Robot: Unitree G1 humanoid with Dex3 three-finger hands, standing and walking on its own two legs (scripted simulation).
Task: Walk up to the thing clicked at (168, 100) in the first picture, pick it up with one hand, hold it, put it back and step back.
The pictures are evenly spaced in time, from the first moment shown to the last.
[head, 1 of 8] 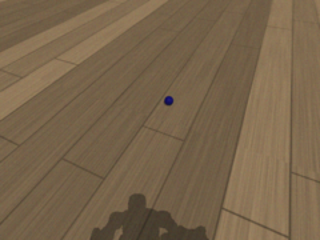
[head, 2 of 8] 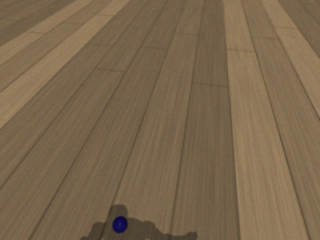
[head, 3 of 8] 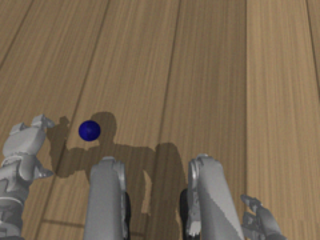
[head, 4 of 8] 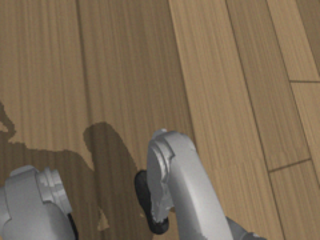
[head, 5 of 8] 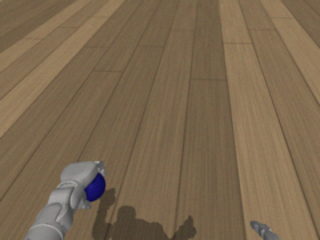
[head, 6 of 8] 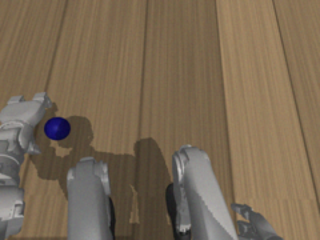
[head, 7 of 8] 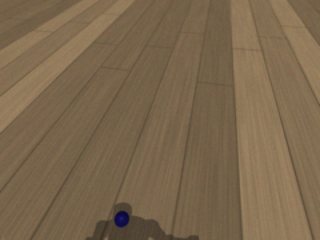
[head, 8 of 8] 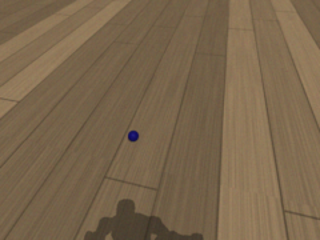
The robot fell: no
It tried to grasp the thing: yes
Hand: left
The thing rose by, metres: 0.68
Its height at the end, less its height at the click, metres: +0.00
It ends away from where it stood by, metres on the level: 0.01
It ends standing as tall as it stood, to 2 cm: yes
